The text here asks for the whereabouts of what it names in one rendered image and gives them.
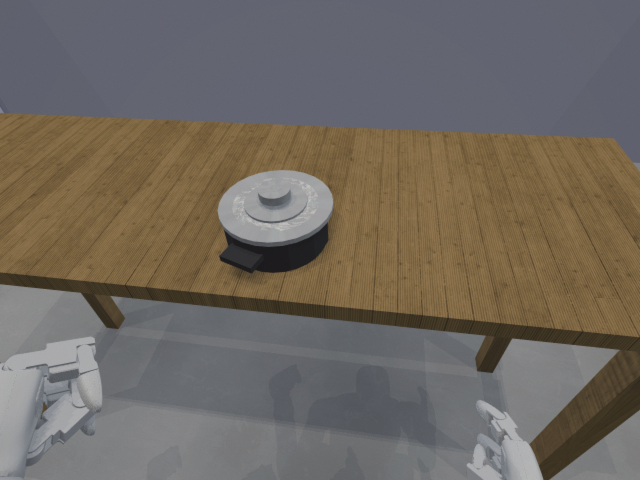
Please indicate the lid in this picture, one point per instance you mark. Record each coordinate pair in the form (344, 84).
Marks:
(246, 219)

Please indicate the table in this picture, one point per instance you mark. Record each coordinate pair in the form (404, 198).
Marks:
(527, 237)

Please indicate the knob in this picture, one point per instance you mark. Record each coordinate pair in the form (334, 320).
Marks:
(274, 192)

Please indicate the pot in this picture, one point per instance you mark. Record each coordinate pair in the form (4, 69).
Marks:
(274, 259)

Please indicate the left robot hand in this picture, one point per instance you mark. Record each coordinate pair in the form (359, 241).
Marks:
(71, 390)

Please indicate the right robot hand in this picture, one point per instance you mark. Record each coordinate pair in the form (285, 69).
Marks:
(514, 460)

